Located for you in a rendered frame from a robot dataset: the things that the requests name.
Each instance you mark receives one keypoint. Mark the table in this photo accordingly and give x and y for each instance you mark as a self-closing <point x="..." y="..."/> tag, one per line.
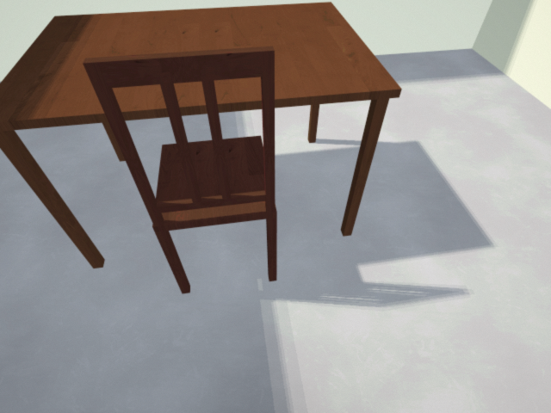
<point x="319" y="59"/>

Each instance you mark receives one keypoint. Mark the chair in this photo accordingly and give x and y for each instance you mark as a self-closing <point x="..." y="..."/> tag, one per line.
<point x="203" y="183"/>

